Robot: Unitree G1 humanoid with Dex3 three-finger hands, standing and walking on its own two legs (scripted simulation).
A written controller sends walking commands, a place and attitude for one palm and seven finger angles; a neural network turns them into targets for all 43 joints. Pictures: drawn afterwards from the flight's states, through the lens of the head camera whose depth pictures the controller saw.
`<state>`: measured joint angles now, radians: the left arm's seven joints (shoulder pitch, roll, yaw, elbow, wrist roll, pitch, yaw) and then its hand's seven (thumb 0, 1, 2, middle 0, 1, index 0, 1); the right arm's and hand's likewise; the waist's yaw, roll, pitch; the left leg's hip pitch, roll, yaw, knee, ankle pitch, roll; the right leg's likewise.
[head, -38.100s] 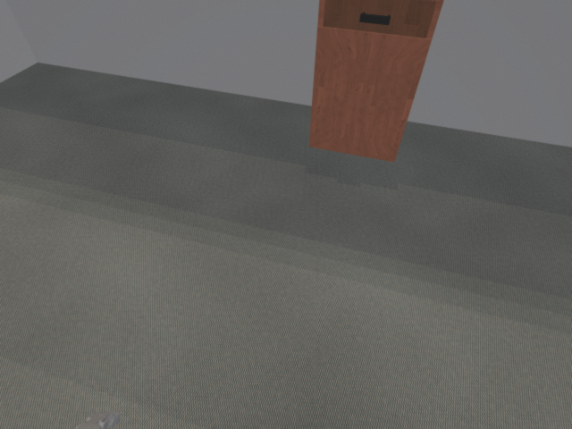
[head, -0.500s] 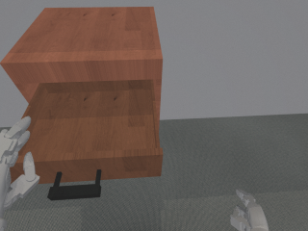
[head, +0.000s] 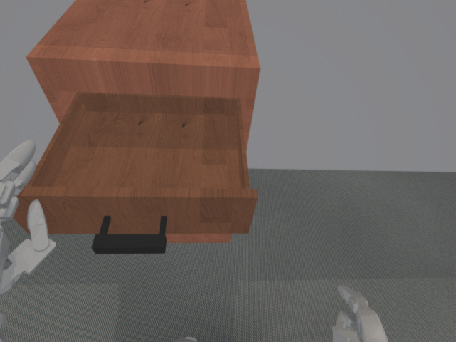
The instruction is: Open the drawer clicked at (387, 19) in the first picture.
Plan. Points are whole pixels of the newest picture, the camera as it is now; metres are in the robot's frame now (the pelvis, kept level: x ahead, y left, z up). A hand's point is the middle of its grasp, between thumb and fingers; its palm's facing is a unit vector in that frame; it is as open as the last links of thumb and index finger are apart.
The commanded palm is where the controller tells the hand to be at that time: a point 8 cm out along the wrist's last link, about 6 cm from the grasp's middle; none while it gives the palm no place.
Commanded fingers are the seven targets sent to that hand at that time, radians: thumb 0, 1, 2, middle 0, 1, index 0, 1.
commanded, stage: step back with the hand held close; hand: left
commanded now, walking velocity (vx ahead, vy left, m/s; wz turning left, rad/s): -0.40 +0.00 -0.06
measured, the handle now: (133, 232) +0.31 +0.20 -0.01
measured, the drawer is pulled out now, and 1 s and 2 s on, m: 0.30 0.30 0.30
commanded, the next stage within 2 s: stop stepping back and stand still in 0.44 s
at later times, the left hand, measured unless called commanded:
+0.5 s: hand (73, 335) +0.11 +0.16 +0.18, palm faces +0.15 -0.85 -0.51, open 7.4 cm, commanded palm +0.04 +0.23 +0.19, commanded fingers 0.00 0.90 0.90 -0.20 -0.30 -0.20 -0.30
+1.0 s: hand out of the picture -0.03 +0.18 +0.20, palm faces +0.35 -0.79 -0.50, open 7.4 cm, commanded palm -0.08 +0.22 +0.19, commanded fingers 0.00 0.90 0.90 -0.20 -0.30 -0.20 -0.30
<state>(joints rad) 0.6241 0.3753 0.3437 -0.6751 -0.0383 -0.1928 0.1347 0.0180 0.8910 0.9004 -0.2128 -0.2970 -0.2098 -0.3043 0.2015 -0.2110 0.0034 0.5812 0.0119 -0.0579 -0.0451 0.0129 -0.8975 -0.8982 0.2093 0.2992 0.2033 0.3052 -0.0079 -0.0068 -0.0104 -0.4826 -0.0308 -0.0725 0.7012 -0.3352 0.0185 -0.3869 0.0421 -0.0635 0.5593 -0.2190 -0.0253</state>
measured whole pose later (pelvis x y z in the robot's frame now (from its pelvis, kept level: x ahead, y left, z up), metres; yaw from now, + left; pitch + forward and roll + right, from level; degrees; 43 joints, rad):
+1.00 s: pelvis -0.21 -0.05 +0.01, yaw +0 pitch +0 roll +1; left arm 0.69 0.45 0.39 -0.65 -0.05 -0.17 0.16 0.02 0.89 0.90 -0.21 -0.30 -0.21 -0.30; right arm 0.23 -0.19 0.02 0.57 0.02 -0.08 -0.04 0.01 -0.90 -0.90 0.20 0.30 0.20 0.30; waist -0.02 -0.01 -0.05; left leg -0.21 0.01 0.02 0.54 -0.33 0.00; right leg -0.30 0.03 -0.10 0.56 -0.27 -0.05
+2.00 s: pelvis -0.23 -0.07 +0.02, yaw +2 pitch -1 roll +0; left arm 0.33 0.19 0.02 1.02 0.01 0.03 0.01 0.00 0.95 0.90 -0.20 -0.29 -0.20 -0.30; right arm 0.29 -0.18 0.00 0.99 -0.02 0.03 -0.03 0.01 -0.90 -0.90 0.20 0.30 0.20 0.30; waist 0.00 0.02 0.08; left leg -0.22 0.04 0.03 0.46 -0.21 -0.01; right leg -0.18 0.03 -0.12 0.43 -0.23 -0.06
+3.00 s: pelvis -0.22 -0.07 +0.02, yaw +0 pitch -2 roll +0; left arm 0.28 0.13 0.01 1.14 0.01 0.00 0.03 0.01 0.91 0.90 -0.20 -0.29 -0.20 -0.30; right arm 0.29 -0.13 -0.01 1.12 -0.02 0.01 -0.03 0.00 -0.91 -0.90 0.20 0.30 0.20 0.30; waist -0.01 0.02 0.06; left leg -0.15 0.04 0.07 0.38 -0.20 -0.02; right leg -0.14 0.03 -0.08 0.38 -0.21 -0.06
